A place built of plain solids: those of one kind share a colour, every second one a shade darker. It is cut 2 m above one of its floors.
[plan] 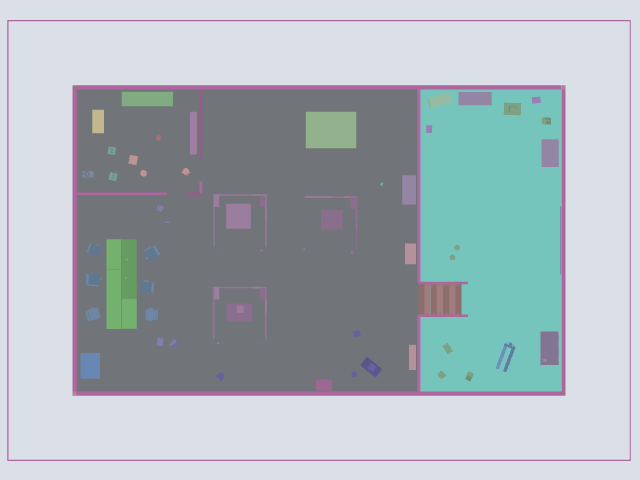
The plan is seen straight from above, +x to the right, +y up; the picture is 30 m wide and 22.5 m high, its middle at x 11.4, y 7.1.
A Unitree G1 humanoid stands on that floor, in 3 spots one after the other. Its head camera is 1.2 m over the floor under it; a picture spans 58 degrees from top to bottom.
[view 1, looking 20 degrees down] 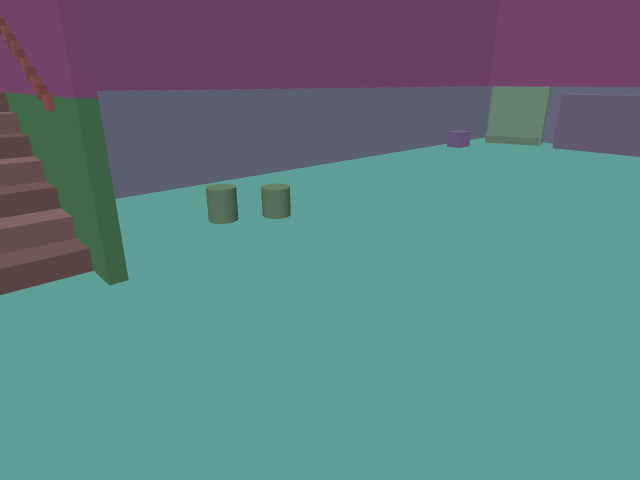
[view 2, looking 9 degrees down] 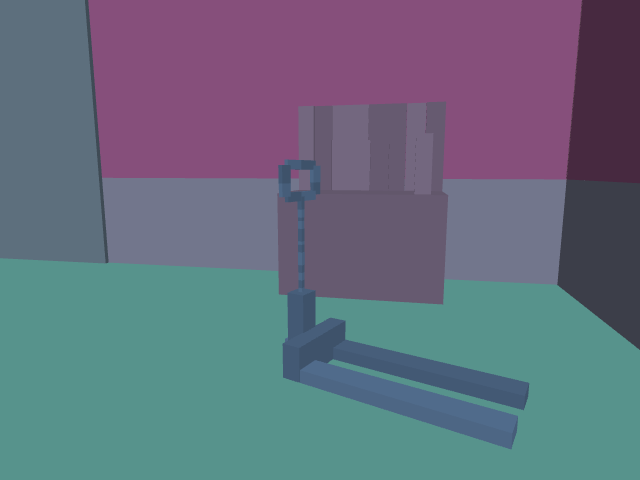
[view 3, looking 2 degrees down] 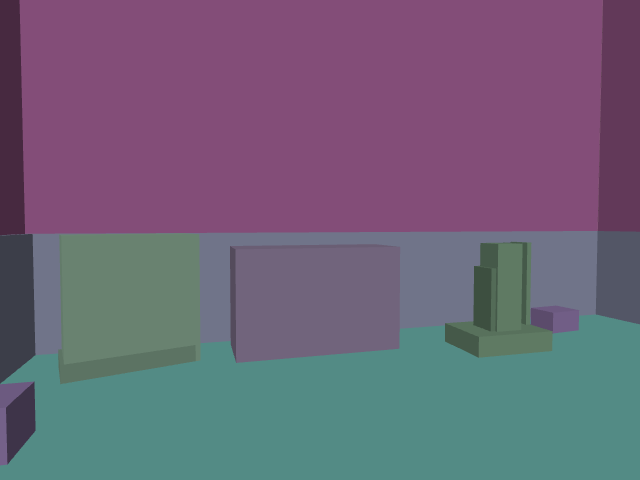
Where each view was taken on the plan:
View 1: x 21.04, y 4.32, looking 137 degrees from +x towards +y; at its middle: ground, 3.51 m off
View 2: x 17.77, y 1.55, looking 12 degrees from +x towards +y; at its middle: workbench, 4.10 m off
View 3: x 17.57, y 9.63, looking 74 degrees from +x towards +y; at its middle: pit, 4.71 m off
